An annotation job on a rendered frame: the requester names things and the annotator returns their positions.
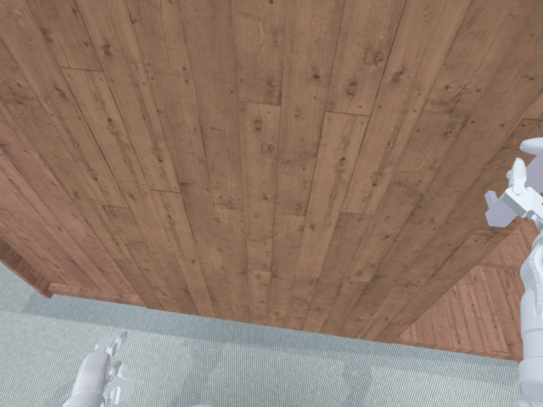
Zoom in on right robot hand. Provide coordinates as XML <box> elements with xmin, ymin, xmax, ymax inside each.
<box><xmin>501</xmin><ymin>137</ymin><xmax>543</xmax><ymax>233</ymax></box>

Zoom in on left robot hand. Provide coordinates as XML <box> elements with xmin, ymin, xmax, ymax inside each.
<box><xmin>70</xmin><ymin>331</ymin><xmax>137</xmax><ymax>407</ymax></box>

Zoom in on wardrobe door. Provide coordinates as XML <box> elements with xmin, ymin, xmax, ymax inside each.
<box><xmin>0</xmin><ymin>102</ymin><xmax>137</xmax><ymax>295</ymax></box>
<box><xmin>0</xmin><ymin>0</ymin><xmax>543</xmax><ymax>344</ymax></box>

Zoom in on right robot forearm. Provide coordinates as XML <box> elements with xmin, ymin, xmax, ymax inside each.
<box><xmin>518</xmin><ymin>232</ymin><xmax>543</xmax><ymax>402</ymax></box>

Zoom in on handle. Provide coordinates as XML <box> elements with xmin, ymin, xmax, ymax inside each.
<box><xmin>484</xmin><ymin>149</ymin><xmax>543</xmax><ymax>228</ymax></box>

